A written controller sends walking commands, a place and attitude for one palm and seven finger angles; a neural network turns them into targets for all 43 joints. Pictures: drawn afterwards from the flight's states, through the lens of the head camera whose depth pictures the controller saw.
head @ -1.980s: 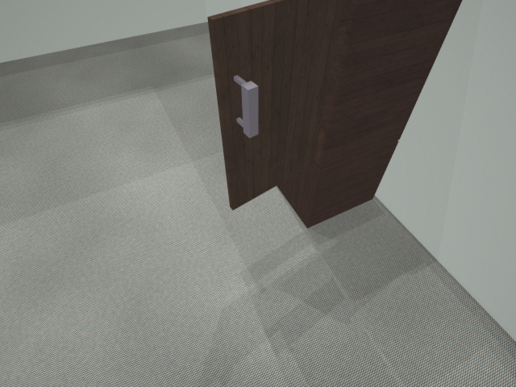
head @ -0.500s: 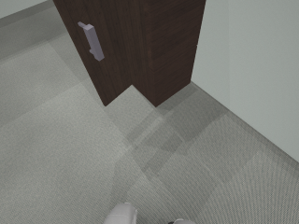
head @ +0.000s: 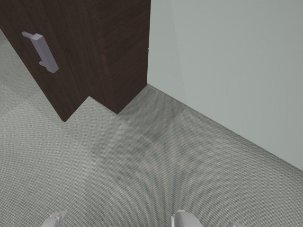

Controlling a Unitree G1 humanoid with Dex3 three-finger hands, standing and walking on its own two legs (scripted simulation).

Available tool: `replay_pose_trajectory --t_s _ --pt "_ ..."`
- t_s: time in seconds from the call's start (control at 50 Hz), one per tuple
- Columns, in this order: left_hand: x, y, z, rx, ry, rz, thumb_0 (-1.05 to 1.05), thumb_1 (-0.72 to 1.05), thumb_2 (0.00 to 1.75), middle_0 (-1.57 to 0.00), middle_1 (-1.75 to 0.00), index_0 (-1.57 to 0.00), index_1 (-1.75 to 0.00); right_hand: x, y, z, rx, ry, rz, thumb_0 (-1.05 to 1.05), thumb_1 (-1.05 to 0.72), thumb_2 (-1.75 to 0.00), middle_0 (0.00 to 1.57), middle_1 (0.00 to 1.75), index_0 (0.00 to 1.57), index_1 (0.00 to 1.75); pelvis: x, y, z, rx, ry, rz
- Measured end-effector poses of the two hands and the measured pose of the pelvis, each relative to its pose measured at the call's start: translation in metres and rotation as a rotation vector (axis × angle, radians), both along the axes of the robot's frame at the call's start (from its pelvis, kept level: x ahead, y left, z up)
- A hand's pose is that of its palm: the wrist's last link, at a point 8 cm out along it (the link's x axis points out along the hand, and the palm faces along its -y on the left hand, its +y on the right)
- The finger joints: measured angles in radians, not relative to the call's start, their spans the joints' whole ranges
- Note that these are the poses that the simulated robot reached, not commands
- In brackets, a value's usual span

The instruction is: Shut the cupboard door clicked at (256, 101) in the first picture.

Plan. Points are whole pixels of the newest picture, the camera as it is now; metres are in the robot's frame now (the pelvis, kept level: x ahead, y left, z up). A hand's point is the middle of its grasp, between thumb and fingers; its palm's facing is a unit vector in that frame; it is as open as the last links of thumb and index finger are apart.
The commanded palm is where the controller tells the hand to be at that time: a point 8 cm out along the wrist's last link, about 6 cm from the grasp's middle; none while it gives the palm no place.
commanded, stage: walk around to get in front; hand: left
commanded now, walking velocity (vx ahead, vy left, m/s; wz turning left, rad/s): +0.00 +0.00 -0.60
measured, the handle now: (40, 52) +0.58 +0.43 +0.06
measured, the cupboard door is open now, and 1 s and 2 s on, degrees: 99 99 99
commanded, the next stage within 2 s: none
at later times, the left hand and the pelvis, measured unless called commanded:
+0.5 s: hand (106, 203) +0.19 +0.15 -0.18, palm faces -0.33 -0.92 -0.19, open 7.4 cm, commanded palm none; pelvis +0.02 -0.01 -0.01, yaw -20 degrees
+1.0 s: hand (127, 197) +0.21 +0.09 -0.18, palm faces -0.58 -0.78 -0.23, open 7.4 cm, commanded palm none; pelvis +0.03 -0.03 -0.01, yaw -38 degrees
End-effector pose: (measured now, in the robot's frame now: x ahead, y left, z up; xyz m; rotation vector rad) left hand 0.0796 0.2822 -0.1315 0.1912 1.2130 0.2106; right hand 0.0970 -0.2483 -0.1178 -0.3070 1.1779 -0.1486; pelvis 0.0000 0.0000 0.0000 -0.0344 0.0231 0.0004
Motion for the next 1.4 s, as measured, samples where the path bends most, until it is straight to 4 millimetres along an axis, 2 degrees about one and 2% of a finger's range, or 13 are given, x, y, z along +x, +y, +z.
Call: replay_pose_trajectory --t_s 0.12,0.22,0.38,0.44,0.54,0.7,0.76,0.86,0.98,1.04,1.2,1.32,1.4 --pt "0.045 -0.024 -0.001 0.039 -0.037 -0.152 0.01 0.91 0.9 -0.2 -0.3 -0.2 -0.3 -0.047 -0.036 -0.027 0.029 0.046 -0.148 0.01 -0.9 -0.9 0.2 0.3 0.21 0.3 0.008 -0.02 -0.018 0.026 0.001 -0.092" --pt "0.055 -0.048 -0.003 0.049 0.001 -0.235 0.01 0.91 0.9 -0.2 -0.3 -0.2 -0.3 -0.067 -0.055 -0.029 0.019 0.068 -0.256 0.01 -0.91 -0.9 0.2 0.3 0.21 0.29 0.005 -0.021 -0.016 0.033 -0.01 -0.17" --pt "0.078 -0.067 -0.019 -0.028 0.046 -0.344 0.01 0.9 0.9 -0.2 -0.3 -0.2 -0.3 -0.078 -0.042 -0.007 -0.009 -0.017 -0.361 0.01 -0.91 -0.9 0.2 0.3 0.2 0.29 0.015 -0.006 -0.013 0.039 -0.004 -0.281" --pt "0.096 -0.071 -0.024 -0.053 0.032 -0.375 0.01 0.9 0.9 -0.2 -0.3 -0.2 -0.3 -0.094 -0.031 -0.007 -0.024 -0.004 -0.381 0.01 -0.91 -0.9 0.2 0.3 0.2 0.29 0.017 -0.002 -0.015 0.019 -0.009 -0.314" --pt "0.127 -0.086 -0.009 -0.071 -0.017 -0.426 0.01 0.9 0.9 -0.2 -0.3 -0.2 -0.3 -0.125 -0.016 0.0 0.004 0.071 -0.423 0.01 -0.91 -0.9 0.2 0.3 0.21 0.3 0.019 -0.008 -0.003 -0.003 -0.003 -0.364" --pt "0.158 -0.129 0.0 -0.007 -0.072 -0.57 0.01 0.91 0.9 -0.2 -0.3 -0.2 -0.3 -0.17 -0.03 -0.027 0.073 0.086 -0.57 0.01 -0.9 -0.9 0.2 0.3 0.21 0.3 0.017 -0.036 -0.015 0.033 -0.003 -0.473" --pt "0.156 -0.14 0.003 0.021 -0.058 -0.597 0.01 0.91 0.9 -0.2 -0.3 -0.2 -0.3 -0.177 -0.041 -0.033 0.074 0.098 -0.627 0.01 -0.91 -0.9 0.2 0.3 0.21 0.3 0.015 -0.038 -0.015 0.027 -0.014 -0.509" --pt "0.146 -0.146 0.005 0.033 0.006 -0.628 0.01 0.9 0.9 -0.2 -0.3 -0.2 -0.3 -0.166 -0.051 -0.02 0.061 0.046 -0.672 0.01 -0.91 -0.9 0.2 0.3 0.2 0.29 0.017 -0.039 -0.005 0.048 -0.015 -0.573" --pt "0.149 -0.146 -0.012 0.002 0.073 -0.675 0.01 0.9 0.9 -0.2 -0.3 -0.2 -0.3 -0.144 -0.051 -0.007 0.016 -0.053 -0.709 0.01 -0.91 -0.9 0.2 0.3 0.2 0.29 0.027 -0.031 -0.007 0.043 -0.005 -0.656" --pt "0.161 -0.15 -0.024 -0.015 0.083 -0.7 0.01 0.9 0.9 -0.2 -0.3 -0.2 -0.3 -0.146 -0.044 -0.007 -0.014 -0.071 -0.716 0.01 -0.91 -0.9 0.2 0.3 0.2 0.29 0.031 -0.028 -0.014 0.027 -0.003 -0.694" --pt "0.191 -0.192 -0.006 -0.039 0.033 -0.814 0.01 0.91 0.9 -0.2 -0.3 -0.2 -0.3 -0.189 -0.024 -0.004 0.023 0.01 -0.795 0.01 -0.9 -0.9 0.2 0.3 0.21 0.3 0.027 -0.039 -0.002 -0.007 0.004 -0.782" --pt "0.204 -0.233 -0.006 0.005 -0.043 -0.927 0.01 0.9 0.9 -0.2 -0.3 -0.2 -0.3 -0.238 -0.031 -0.029 0.054 0.036 -0.934 0.01 -0.9 -0.9 0.2 0.3 0.21 0.3 0.018 -0.058 -0.019 0.02 -0.011 -0.864" --pt "0.201 -0.243 -0.001 0.024 -0.02 -0.96 0.01 0.9 0.9 -0.2 -0.3 -0.2 -0.3 -0.248 -0.035 -0.023 0.043 0.046 -0.995 0.01 -0.91 -0.9 0.2 0.3 0.2 0.29 0.02 -0.059 -0.012 0.026 -0.02 -0.906"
